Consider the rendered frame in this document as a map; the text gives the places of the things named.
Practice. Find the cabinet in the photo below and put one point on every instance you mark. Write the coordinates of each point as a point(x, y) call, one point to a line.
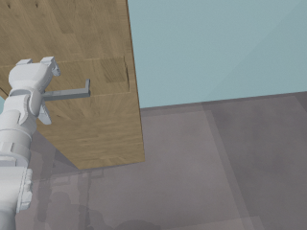
point(92, 132)

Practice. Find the left robot forearm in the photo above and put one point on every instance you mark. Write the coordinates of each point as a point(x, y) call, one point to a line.
point(17, 126)

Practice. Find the handle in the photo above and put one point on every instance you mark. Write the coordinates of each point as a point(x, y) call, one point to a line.
point(68, 93)

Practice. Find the robot left hand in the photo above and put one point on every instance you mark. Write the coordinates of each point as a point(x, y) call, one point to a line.
point(37, 76)

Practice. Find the drawer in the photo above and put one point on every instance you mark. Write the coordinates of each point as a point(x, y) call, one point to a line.
point(108, 75)

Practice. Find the robot left upper arm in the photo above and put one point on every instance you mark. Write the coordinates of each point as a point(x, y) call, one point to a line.
point(16, 190)

